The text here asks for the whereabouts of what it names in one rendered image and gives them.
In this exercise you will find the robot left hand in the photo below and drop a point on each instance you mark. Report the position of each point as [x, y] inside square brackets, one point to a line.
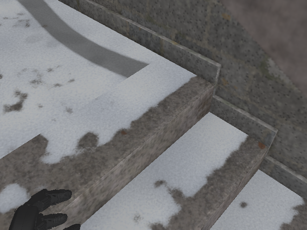
[27, 216]

